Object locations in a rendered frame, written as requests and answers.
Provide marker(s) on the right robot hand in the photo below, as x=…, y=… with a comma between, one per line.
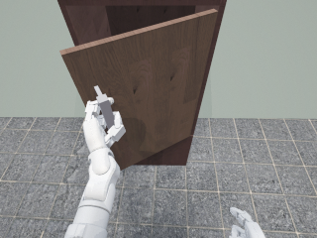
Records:
x=252, y=229

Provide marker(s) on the cupboard door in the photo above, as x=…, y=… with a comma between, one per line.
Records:
x=154, y=74

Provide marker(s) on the robot left forearm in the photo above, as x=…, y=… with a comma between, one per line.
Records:
x=95, y=206

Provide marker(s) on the handle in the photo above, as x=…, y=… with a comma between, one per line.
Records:
x=105, y=107

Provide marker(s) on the left robot hand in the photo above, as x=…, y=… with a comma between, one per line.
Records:
x=94, y=126

